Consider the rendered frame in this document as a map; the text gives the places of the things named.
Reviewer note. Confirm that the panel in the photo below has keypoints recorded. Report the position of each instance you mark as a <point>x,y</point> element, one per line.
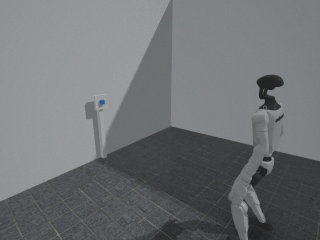
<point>100,118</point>

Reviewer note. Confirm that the left robot thigh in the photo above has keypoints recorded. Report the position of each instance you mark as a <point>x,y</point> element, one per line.
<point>255,179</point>

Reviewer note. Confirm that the robot left hand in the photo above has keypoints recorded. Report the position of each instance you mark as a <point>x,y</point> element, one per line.
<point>239,189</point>

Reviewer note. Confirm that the robot right upper arm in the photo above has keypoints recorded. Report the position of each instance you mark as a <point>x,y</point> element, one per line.
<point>282,127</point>

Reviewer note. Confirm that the left robot forearm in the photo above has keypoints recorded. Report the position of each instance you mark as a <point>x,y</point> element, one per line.
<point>256,160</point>

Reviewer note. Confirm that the robot left upper arm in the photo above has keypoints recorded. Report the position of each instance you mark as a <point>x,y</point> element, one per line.
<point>260,122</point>

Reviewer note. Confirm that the right robot foot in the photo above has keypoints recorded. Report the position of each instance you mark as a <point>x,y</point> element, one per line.
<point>266,225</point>

